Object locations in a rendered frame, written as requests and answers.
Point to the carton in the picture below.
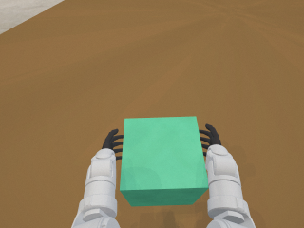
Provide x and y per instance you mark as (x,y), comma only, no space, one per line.
(162,161)

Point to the right robot hand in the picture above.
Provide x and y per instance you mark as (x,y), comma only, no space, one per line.
(213,135)

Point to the left robot hand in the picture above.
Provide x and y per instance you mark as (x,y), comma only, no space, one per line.
(110,144)

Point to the robot right upper arm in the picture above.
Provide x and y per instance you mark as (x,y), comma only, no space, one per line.
(223,223)

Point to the robot left forearm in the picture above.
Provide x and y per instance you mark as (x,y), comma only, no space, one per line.
(100,186)

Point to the robot left upper arm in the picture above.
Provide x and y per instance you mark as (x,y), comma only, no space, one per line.
(102,222)

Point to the robot right forearm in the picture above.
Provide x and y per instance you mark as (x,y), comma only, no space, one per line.
(225,194)

